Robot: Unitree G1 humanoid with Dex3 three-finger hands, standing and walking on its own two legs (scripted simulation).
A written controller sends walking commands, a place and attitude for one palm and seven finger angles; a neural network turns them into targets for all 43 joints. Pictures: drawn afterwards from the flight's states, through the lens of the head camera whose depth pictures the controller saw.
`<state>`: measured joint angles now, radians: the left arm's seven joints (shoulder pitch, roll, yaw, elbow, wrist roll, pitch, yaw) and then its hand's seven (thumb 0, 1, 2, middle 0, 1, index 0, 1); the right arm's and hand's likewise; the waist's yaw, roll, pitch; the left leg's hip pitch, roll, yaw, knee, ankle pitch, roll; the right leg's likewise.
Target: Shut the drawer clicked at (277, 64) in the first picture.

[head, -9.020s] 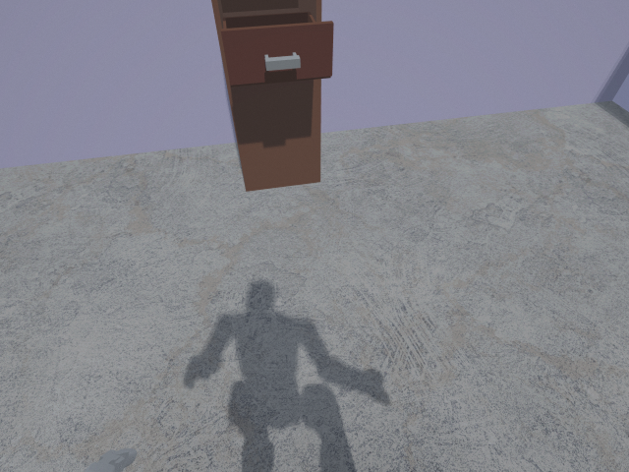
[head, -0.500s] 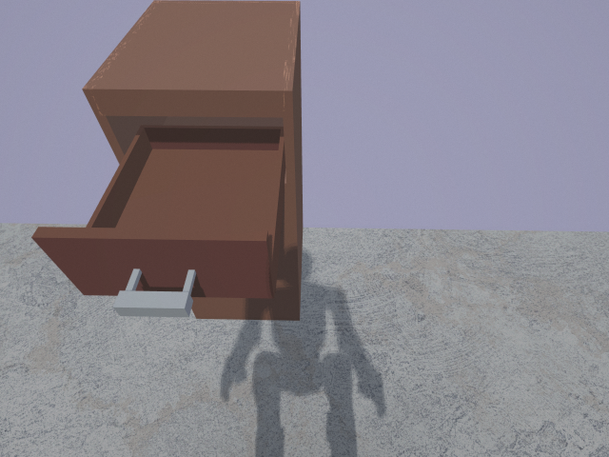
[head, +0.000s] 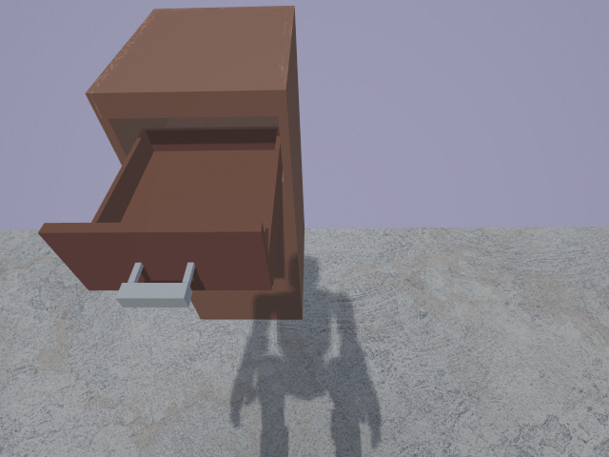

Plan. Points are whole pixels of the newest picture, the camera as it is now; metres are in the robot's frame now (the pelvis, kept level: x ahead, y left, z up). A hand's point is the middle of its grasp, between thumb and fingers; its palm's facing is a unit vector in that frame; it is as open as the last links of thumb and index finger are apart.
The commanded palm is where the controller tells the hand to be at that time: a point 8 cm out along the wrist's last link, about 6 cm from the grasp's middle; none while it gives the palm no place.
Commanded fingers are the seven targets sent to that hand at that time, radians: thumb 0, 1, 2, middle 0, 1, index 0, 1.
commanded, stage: shuffle to correct the standing spot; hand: left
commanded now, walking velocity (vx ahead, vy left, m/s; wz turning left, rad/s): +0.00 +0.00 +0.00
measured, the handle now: (159, 281) +0.36 +0.25 -0.01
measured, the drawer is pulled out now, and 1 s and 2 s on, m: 0.30 0.30 0.30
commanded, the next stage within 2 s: come to a stop and stand still in 0.40 s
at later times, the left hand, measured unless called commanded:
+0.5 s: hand out of the picture +0.05 +0.18 -0.18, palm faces +0.06 -0.98 -0.20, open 7.3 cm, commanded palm none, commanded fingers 0.00 0.90 0.90 -0.20 -0.30 -0.20 -0.30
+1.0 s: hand out of the picture +0.06 +0.20 -0.18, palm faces +0.05 -0.98 -0.18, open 7.3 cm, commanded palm none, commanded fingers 0.00 0.90 0.90 -0.20 -0.30 -0.20 -0.30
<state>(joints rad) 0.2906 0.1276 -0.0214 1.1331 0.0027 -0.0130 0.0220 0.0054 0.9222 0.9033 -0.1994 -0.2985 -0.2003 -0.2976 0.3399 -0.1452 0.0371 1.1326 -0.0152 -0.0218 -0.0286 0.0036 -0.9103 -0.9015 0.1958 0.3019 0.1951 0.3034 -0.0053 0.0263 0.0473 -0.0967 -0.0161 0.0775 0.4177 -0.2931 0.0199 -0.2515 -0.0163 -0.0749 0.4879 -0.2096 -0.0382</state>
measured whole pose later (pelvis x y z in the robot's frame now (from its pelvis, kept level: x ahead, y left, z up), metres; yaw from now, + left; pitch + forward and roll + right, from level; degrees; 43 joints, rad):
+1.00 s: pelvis +0.06 +0.04 +0.00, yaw +0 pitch +0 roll +1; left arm 0.29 0.14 0.01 1.07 0.02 0.01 0.02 0.01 0.92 0.90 -0.20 -0.30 -0.20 -0.30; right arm 0.18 -0.16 -0.02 1.05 -0.01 -0.02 -0.04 0.01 -0.94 -0.90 0.20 0.30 0.20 0.30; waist 0.01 -0.01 0.07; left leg -0.28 0.04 0.11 0.51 -0.22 0.00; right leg -0.22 -0.05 -0.04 0.55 -0.32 0.01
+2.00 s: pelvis +0.07 +0.06 +0.00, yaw +0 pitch -1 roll +0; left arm 0.28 0.16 -0.01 1.05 0.01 -0.01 0.03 0.00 0.91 0.90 -0.20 -0.30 -0.20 -0.30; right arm 0.28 -0.17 0.01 1.08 -0.02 -0.02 -0.01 0.01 -0.92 -0.90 0.20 0.30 0.20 0.30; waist -0.01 0.00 0.03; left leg -0.25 0.00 0.10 0.48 -0.23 0.03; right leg -0.18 -0.07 -0.03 0.50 -0.31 0.04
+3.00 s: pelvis +0.05 +0.02 -0.06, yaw +3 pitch +9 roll -1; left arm 0.65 0.22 0.23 -0.18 -0.31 -0.34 -0.29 0.01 0.91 0.90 -0.91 -1.07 -0.91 -1.07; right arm 0.29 -0.22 -0.05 0.62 0.05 -0.24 -0.08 0.01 -0.90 -0.90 0.20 0.30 0.20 0.30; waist -0.01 0.04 -0.12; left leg -0.71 0.07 0.00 0.96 -0.40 -0.03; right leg -0.60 -0.02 -0.10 0.96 -0.51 -0.03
